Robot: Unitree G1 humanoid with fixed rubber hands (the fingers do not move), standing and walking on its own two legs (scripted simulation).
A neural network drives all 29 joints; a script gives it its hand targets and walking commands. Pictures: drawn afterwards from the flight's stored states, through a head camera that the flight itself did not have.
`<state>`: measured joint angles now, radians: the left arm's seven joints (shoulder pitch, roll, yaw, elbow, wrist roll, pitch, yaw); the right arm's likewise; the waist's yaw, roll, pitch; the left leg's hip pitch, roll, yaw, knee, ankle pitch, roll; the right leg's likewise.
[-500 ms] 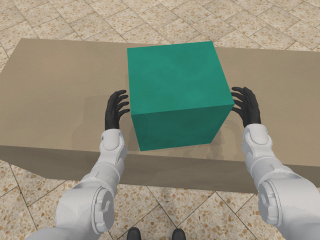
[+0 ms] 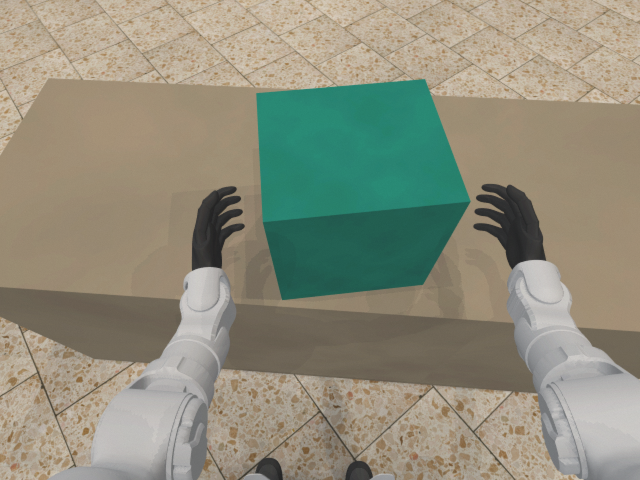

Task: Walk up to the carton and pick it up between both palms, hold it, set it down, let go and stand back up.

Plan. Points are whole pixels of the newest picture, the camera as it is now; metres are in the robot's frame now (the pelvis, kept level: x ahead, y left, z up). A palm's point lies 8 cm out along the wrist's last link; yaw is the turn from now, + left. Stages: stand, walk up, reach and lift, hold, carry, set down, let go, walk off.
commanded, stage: set down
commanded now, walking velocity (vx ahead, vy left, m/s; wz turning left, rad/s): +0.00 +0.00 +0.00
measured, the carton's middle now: (347, 198) +0.51 -0.03 -0.04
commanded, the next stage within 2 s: none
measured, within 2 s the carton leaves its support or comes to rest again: neither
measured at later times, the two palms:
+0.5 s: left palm (184, 285) +0.34 +0.17 +0.03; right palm (552, 298) +0.33 -0.25 +0.02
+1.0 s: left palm (174, 320) +0.30 +0.19 +0.01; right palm (559, 322) +0.30 -0.26 +0.01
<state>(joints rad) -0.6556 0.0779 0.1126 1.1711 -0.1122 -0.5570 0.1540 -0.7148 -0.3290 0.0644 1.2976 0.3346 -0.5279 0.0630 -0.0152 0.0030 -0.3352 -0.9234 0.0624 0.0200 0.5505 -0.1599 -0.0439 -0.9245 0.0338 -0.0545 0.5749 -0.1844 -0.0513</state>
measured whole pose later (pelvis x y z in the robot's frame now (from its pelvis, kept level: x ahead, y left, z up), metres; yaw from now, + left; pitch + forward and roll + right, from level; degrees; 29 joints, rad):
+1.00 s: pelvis +0.01 +0.01 +0.01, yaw +0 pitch +14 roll +0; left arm -0.19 0.08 0.03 0.77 -0.05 -0.48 0.15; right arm -0.32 -0.37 0.12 1.16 0.41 -0.64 0.17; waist -0.02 -0.01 -0.18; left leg -0.57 0.05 0.02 0.55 -0.22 -0.04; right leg -0.57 0.02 -0.05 0.57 -0.25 -0.05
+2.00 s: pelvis +0.04 +0.02 +0.02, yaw +1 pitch +3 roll +0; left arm 0.19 0.08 -0.03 0.52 -0.03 -0.27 0.10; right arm 0.06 -0.29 0.10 0.89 0.30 -0.55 0.10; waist -0.01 -0.04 -0.02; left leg -0.31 0.02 0.02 0.55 -0.28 -0.02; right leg -0.29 0.00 -0.04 0.55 -0.31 -0.03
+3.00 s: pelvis +0.02 +0.03 +0.02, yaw +1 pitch -2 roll -1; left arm 0.19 0.13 0.01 0.48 -0.02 0.09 0.04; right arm 0.10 -0.23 0.02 0.82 0.07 -0.28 0.03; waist -0.01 -0.03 0.05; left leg -0.24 0.02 0.02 0.55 -0.28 -0.01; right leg -0.21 0.00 -0.04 0.51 -0.28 -0.02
